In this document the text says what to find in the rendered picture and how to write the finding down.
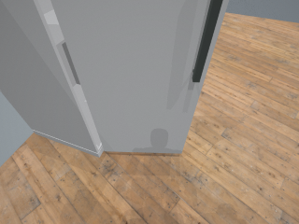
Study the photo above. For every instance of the fridge door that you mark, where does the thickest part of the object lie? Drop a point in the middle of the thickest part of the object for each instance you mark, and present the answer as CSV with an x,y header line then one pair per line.
x,y
134,60

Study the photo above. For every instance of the handle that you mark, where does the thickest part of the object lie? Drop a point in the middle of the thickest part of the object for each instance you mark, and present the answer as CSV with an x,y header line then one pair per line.
x,y
211,21

